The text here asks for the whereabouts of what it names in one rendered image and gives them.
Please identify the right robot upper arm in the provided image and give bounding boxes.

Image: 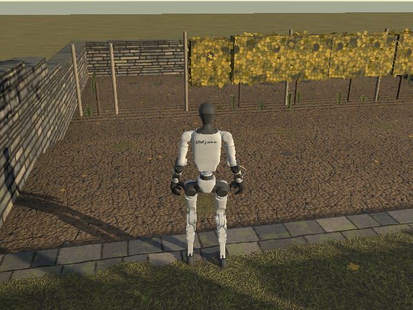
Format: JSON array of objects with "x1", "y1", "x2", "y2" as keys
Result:
[{"x1": 220, "y1": 131, "x2": 237, "y2": 167}]

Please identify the left robot forearm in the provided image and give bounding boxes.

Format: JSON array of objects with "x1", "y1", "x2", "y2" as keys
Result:
[{"x1": 172, "y1": 157, "x2": 184, "y2": 183}]

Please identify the robot right foot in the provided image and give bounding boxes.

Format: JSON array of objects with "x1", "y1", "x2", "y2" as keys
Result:
[{"x1": 217, "y1": 251, "x2": 227, "y2": 268}]

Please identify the robot right hand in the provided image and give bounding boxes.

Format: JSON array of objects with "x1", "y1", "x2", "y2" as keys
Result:
[{"x1": 230, "y1": 181, "x2": 245, "y2": 195}]

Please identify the robot left hand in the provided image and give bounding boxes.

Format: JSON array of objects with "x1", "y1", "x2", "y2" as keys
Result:
[{"x1": 170, "y1": 181, "x2": 185, "y2": 196}]

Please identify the left robot upper arm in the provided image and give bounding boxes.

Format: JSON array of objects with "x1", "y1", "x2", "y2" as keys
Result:
[{"x1": 177, "y1": 130, "x2": 193, "y2": 167}]

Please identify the right robot forearm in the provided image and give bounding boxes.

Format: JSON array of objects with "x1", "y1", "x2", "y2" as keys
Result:
[{"x1": 230, "y1": 158, "x2": 243, "y2": 183}]

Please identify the robot right shin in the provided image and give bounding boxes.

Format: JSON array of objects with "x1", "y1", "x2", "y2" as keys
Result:
[{"x1": 217, "y1": 214, "x2": 227, "y2": 259}]

